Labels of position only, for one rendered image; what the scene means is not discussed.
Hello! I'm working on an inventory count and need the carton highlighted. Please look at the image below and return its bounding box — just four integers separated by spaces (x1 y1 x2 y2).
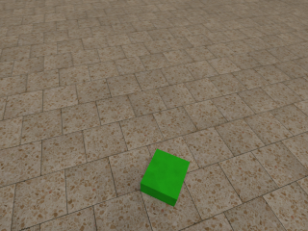
140 148 190 207

